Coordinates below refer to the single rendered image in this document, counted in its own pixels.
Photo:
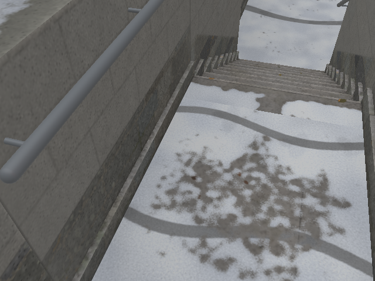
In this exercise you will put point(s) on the stairs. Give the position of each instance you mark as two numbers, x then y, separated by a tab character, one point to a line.
279	76

